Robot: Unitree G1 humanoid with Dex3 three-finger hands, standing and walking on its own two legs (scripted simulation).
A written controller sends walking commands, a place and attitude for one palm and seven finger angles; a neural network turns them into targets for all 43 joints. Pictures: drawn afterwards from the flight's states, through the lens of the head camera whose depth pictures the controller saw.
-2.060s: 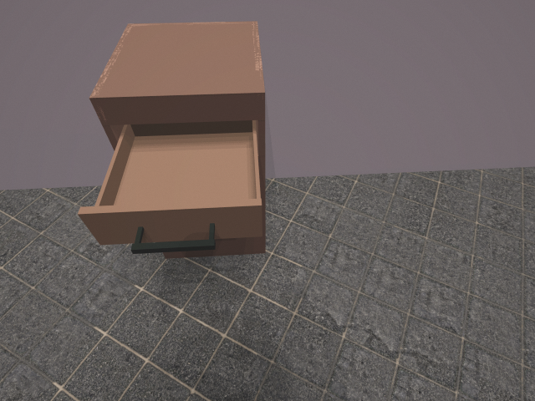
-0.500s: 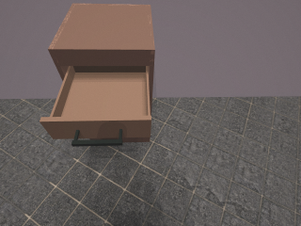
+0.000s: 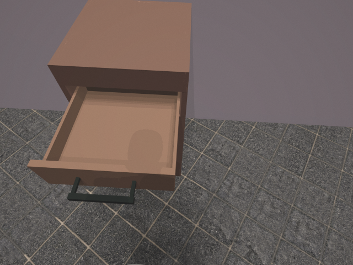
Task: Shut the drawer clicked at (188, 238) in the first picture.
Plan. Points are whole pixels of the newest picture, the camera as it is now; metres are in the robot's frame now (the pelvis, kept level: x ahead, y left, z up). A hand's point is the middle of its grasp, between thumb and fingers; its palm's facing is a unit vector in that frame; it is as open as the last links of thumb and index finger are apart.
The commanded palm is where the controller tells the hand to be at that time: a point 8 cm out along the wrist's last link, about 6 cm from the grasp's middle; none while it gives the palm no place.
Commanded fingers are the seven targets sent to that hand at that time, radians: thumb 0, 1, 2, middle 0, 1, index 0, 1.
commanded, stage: come to a stop and stand still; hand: left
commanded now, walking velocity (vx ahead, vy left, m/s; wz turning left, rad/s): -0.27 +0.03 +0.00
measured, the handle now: (103, 191) +0.29 +0.23 -0.11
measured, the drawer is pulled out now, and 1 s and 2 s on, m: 0.30 0.30 0.30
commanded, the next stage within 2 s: look again from close up in 0.86 s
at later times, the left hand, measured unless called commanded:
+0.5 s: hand out of the picture +0.10 +0.21 -0.17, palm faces +0.02 -0.96 -0.28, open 7.4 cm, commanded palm none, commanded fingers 0.00 0.90 0.90 -0.20 -0.30 -0.20 -0.30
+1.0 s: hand out of the picture +0.11 +0.15 -0.16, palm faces -0.04 -0.98 -0.21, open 7.3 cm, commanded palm none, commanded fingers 0.00 0.90 0.90 -0.20 -0.30 -0.20 -0.30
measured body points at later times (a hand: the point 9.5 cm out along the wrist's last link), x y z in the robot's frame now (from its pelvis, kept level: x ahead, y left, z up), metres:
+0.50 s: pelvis +0.04 +0.00 +0.00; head +0.12 -0.01 +0.44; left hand +0.10 +0.26 -0.15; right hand +0.11 -0.24 -0.15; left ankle +0.05 +0.13 -0.73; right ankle -0.03 -0.11 -0.69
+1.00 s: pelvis +0.04 -0.02 +0.01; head +0.03 -0.02 +0.46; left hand +0.11 +0.21 -0.14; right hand +0.07 -0.25 -0.14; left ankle +0.05 +0.10 -0.73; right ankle +0.00 -0.12 -0.73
